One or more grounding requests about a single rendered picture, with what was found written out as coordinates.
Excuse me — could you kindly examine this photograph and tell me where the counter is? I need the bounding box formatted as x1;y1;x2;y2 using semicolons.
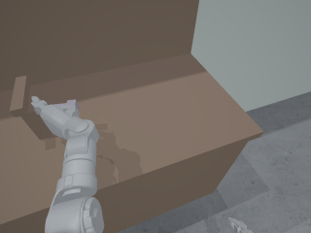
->
0;0;263;233

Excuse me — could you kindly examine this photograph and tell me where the robot left hand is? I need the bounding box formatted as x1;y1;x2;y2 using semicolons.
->
31;96;80;139

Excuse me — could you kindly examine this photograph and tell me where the robot right hand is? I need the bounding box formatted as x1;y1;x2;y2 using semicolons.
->
226;217;253;233

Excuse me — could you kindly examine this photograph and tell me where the tap lever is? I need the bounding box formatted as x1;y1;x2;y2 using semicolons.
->
34;99;79;115

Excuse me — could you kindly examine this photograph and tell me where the left robot forearm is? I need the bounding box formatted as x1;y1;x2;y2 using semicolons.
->
45;116;99;233

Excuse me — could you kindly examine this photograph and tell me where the robot left upper arm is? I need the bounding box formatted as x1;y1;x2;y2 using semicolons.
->
46;196;105;233

